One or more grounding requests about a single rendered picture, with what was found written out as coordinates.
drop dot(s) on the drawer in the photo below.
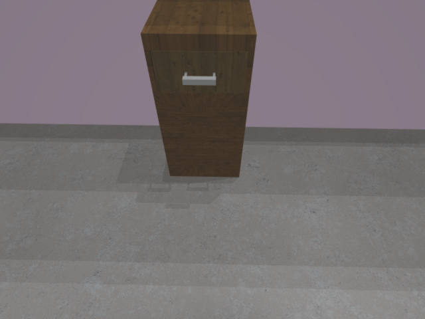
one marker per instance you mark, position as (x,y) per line
(229,68)

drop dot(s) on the cabinet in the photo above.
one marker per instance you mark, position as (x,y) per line
(202,132)

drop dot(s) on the handle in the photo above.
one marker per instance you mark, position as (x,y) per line
(199,80)

